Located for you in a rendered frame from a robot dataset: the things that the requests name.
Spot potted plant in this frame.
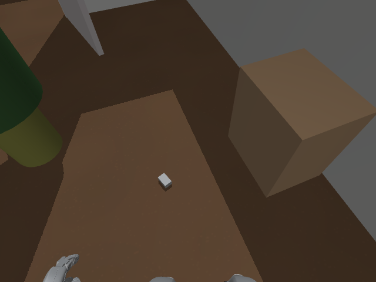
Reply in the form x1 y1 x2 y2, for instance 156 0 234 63
0 28 63 167

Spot left robot hand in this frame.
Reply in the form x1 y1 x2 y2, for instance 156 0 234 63
43 254 80 282

